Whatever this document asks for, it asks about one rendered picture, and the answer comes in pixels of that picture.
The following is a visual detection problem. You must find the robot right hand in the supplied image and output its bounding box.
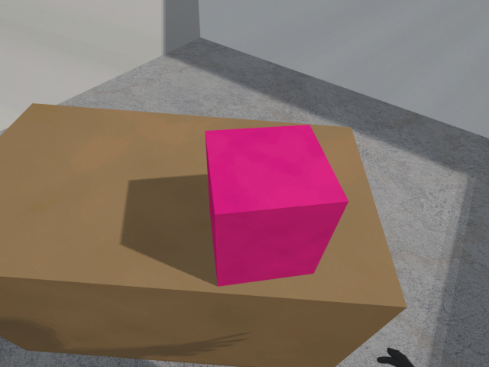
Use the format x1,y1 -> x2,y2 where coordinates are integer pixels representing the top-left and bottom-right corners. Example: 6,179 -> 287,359
377,348 -> 414,367

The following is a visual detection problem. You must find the carton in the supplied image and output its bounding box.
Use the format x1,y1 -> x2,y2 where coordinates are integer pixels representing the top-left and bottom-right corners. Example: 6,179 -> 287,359
205,125 -> 348,287

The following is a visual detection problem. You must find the pedestal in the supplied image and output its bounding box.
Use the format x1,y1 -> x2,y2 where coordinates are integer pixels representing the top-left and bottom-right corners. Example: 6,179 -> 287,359
0,103 -> 407,367

